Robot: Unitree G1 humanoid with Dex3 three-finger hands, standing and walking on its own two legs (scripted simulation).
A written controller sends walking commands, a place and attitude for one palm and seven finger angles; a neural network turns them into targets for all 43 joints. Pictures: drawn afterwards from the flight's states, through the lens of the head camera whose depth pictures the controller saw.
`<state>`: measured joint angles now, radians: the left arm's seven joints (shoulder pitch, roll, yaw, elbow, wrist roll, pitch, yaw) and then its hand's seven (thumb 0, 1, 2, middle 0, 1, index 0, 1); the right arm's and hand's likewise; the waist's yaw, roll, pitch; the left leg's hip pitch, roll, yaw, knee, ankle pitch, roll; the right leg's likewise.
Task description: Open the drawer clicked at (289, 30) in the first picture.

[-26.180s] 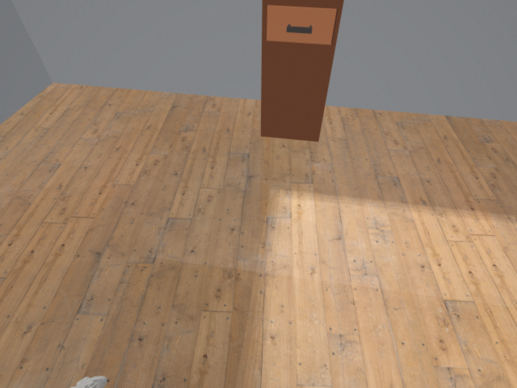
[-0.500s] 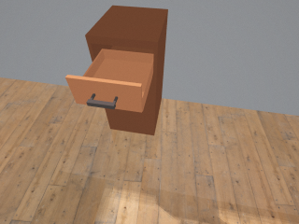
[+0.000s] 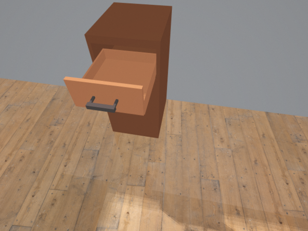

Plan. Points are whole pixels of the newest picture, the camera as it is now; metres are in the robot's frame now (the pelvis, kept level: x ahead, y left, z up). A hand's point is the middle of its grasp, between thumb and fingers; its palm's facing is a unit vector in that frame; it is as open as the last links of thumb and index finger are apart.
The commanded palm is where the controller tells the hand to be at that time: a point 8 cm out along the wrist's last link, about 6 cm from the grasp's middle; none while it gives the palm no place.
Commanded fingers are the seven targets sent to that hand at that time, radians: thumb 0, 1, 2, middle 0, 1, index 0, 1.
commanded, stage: look to check the result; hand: left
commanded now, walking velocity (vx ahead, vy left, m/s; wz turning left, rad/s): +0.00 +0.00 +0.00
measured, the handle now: (102, 103) +0.60 +0.25 -0.09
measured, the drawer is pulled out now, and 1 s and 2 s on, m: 0.29 0.29 0.29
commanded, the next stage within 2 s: stand and wait in 0.04 s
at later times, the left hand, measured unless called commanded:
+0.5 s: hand out of the picture +0.05 +0.20 -0.17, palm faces +0.00 -0.96 -0.27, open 7.4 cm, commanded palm none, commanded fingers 0.00 0.90 0.90 -0.20 -0.30 -0.20 -0.30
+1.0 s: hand out of the picture +0.08 +0.22 -0.16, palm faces -0.01 -0.95 -0.31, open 7.4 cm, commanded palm none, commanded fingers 0.00 0.90 0.90 -0.20 -0.30 -0.20 -0.30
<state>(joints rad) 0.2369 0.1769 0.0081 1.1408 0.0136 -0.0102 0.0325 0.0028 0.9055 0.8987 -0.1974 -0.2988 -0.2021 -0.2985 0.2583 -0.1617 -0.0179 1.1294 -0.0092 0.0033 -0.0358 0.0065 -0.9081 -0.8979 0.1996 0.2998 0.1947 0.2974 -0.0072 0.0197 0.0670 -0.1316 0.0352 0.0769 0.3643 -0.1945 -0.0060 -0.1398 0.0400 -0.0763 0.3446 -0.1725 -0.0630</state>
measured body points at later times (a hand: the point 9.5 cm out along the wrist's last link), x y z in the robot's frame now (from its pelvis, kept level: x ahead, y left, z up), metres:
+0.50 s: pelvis +0.01 +0.00 +0.00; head +0.03 -0.01 +0.45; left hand +0.05 +0.25 -0.15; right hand +0.03 -0.25 -0.16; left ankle +0.00 +0.12 -0.75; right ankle +0.01 -0.08 -0.75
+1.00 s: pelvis +0.02 +0.00 +0.00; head +0.04 -0.01 +0.45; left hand +0.08 +0.27 -0.14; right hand +0.06 -0.27 -0.15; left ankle +0.00 +0.12 -0.75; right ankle +0.01 -0.08 -0.75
